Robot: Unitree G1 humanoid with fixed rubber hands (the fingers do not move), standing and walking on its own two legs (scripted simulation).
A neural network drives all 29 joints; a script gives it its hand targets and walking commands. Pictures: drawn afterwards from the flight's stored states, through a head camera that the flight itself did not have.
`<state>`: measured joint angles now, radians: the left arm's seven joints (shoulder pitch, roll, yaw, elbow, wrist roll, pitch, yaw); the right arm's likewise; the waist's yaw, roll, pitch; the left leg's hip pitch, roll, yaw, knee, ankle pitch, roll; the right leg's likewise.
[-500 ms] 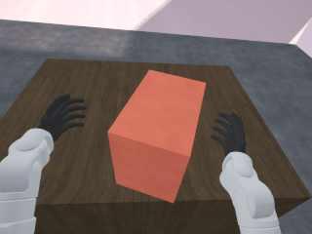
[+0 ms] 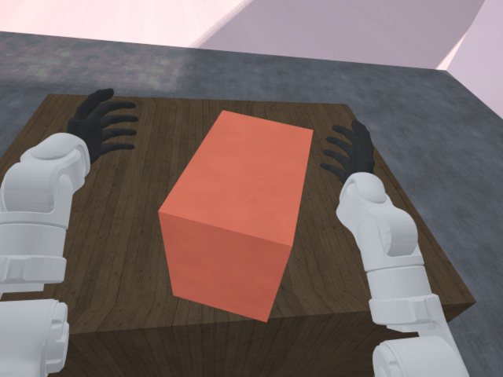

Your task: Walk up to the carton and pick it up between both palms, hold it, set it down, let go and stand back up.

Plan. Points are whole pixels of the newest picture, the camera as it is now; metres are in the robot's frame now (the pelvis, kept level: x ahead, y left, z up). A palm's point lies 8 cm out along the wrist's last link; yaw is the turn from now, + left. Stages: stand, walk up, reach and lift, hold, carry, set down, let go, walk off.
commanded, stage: reach and lift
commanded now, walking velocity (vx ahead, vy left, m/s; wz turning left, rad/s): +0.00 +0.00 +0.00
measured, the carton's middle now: (243, 212) +0.41 -0.03 +0.04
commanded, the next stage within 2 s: none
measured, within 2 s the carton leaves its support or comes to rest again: neither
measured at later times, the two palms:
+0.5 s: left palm (111, 110) +0.46 +0.17 +0.22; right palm (345, 148) +0.38 -0.17 +0.21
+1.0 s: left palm (135, 173) +0.45 +0.16 +0.11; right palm (327, 201) +0.37 -0.16 +0.11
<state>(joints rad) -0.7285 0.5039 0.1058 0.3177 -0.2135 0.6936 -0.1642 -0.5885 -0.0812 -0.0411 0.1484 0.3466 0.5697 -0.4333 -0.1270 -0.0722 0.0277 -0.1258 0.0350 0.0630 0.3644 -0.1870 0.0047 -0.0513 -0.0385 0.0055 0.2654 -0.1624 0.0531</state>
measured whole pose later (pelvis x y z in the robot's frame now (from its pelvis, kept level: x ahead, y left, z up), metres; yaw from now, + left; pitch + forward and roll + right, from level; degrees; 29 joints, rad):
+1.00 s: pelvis -0.01 +0.00 -0.01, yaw +0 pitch +7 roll -2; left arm -0.93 0.35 0.01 1.08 -0.17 0.12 -0.06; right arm -0.73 0.04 -0.07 0.77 0.18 0.10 -0.40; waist -0.16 -0.05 -0.08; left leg -0.39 0.05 0.04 0.46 -0.19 0.01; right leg -0.30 -0.03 0.00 0.35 -0.16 0.05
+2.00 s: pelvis +0.00 +0.01 +0.00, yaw +0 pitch +3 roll -1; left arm -0.91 0.07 0.38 0.96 0.37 0.07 -0.15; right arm -0.71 0.16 -0.42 0.88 -0.20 -0.21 -0.30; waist -0.11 -0.10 0.02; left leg -0.25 0.03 0.06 0.38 -0.18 0.02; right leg -0.15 -0.05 -0.01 0.23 -0.12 0.07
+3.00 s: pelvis +0.01 +0.00 +0.00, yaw +1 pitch +0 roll -1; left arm -0.84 -0.02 0.47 0.81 0.48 0.13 -0.22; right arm -0.65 0.16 -0.41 0.90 -0.21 -0.34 -0.28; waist -0.09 -0.11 0.05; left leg -0.17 0.03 0.05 0.33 -0.17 0.01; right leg -0.05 -0.05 -0.06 0.17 -0.11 0.06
